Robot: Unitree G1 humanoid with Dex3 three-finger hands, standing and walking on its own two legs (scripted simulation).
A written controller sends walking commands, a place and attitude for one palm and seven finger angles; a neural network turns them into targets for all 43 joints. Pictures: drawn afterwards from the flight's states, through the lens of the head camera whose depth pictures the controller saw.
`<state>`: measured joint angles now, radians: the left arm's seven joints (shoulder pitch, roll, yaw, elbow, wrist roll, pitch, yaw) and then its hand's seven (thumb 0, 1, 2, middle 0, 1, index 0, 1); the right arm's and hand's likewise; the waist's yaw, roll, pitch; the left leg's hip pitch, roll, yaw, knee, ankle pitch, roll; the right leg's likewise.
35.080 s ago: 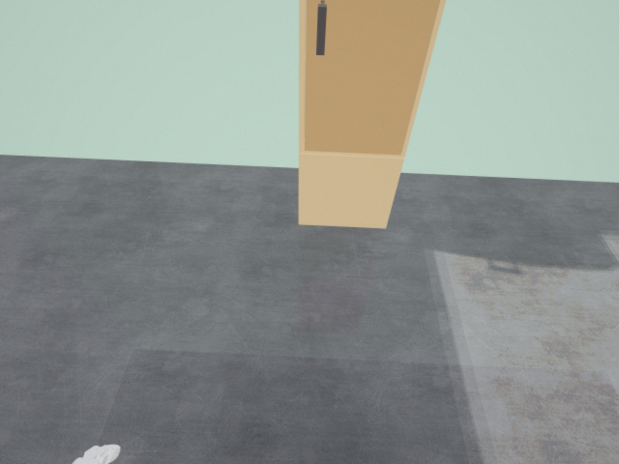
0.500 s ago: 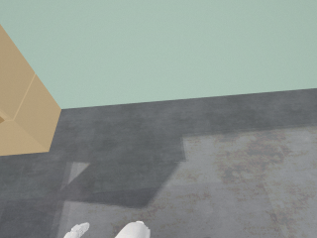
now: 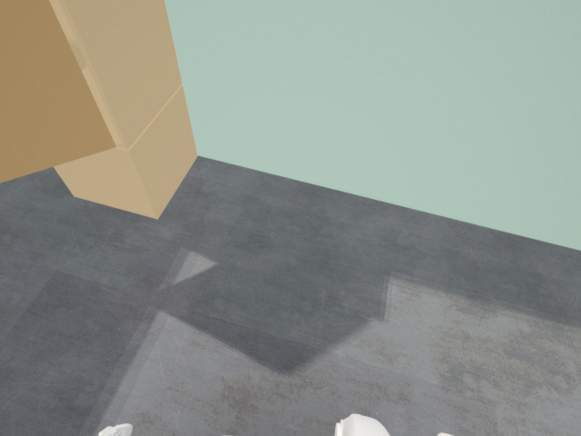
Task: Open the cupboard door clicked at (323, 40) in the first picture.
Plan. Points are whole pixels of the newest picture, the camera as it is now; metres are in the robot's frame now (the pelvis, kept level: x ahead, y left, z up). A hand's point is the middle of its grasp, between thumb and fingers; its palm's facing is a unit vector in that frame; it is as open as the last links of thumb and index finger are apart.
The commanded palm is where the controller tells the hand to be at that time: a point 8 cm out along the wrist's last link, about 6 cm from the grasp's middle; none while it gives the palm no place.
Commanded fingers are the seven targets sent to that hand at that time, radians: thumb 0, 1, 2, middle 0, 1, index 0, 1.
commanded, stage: turn to face it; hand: left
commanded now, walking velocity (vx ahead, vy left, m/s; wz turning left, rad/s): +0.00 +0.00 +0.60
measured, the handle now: out of the picture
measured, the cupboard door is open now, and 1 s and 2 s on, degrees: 47 47 47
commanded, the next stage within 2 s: take the last steps up to it in 0.92 s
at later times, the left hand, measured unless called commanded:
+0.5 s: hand out of the picture +0.01 +0.16 -0.16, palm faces +0.35 -0.91 -0.23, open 7.3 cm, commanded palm none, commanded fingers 0.00 0.90 0.90 -0.20 -0.30 -0.20 -0.30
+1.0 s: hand out of the picture -0.03 +0.17 -0.17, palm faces +0.52 -0.81 -0.27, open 7.4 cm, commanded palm none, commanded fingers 0.00 0.90 0.90 -0.20 -0.30 -0.20 -0.30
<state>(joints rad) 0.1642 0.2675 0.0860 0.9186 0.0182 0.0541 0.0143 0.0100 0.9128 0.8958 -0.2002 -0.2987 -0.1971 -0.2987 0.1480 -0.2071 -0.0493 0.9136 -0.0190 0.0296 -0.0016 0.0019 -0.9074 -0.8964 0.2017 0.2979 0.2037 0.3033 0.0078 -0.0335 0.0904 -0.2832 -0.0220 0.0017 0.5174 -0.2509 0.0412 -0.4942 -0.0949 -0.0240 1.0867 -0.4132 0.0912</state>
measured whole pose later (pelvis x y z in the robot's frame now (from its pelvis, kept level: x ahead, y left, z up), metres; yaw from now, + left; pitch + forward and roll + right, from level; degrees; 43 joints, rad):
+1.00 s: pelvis +0.01 -0.04 -0.01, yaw +30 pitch +1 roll +1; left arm 0.19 0.20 0.05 0.95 0.02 0.01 0.02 0.01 0.91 0.90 -0.20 -0.30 -0.20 -0.30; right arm 0.18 -0.18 -0.04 0.98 -0.01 0.05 0.00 0.00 -0.91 -0.90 0.20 0.30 0.21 0.30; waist 0.00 0.01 0.06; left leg -0.31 -0.02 -0.01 0.57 -0.28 0.00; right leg -0.26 -0.05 -0.06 0.57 -0.32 0.02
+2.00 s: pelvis +0.17 +0.15 -0.01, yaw +36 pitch -1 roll +0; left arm 0.07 0.15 0.05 0.97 0.01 -0.07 0.00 0.00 0.91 0.90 -0.20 -0.30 -0.20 -0.30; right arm 0.43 -0.13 -0.03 1.18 -0.01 0.00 -0.01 0.01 -0.91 -0.90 0.20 0.30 0.20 0.30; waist -0.06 0.02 0.11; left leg -0.26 0.03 0.07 1.10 -0.47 0.01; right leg -0.33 -0.03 -0.15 0.63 -0.28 -0.07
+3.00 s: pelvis +0.36 +0.34 -0.01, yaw +37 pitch +0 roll +1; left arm 0.12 0.15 0.04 1.03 0.01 0.02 0.04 0.00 0.91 0.90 -0.20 -0.30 -0.20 -0.30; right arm 0.28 -0.14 -0.04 1.11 -0.01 0.04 -0.03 0.00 -0.91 -0.90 0.20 0.30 0.20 0.30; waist -0.03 -0.02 0.06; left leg -0.19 0.02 0.12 0.54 -0.37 0.01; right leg -0.33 -0.07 -0.11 0.59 -0.27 0.00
